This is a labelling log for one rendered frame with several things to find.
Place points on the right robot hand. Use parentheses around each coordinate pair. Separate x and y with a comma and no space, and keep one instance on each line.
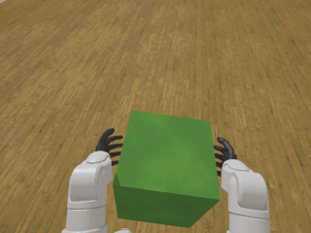
(227,153)

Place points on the carton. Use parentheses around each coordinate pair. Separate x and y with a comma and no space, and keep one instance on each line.
(167,172)

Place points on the right robot forearm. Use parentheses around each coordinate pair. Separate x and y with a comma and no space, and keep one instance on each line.
(247,198)

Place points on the left robot forearm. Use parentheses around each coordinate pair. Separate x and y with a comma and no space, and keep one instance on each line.
(87,195)

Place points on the left robot hand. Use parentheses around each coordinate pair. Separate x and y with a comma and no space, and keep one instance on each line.
(105,140)

